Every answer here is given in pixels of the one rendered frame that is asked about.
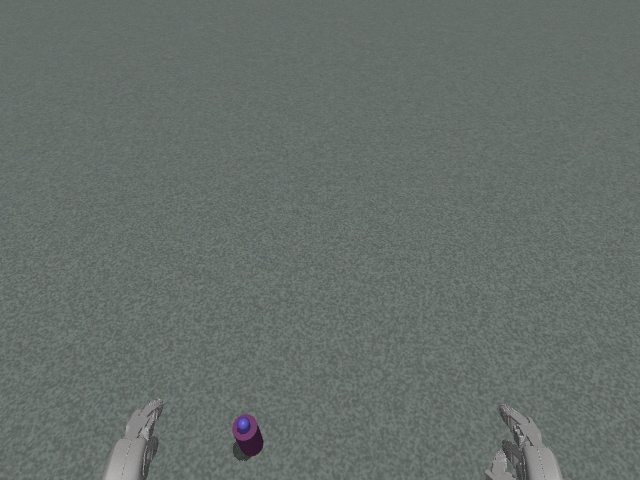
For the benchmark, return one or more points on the bottle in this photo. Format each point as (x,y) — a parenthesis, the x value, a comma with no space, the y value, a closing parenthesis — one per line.
(247,434)

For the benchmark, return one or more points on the right robot hand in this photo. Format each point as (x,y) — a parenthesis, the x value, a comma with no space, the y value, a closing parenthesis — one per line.
(530,458)

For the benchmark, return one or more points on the left robot hand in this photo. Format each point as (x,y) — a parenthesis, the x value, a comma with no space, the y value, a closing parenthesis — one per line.
(131,455)

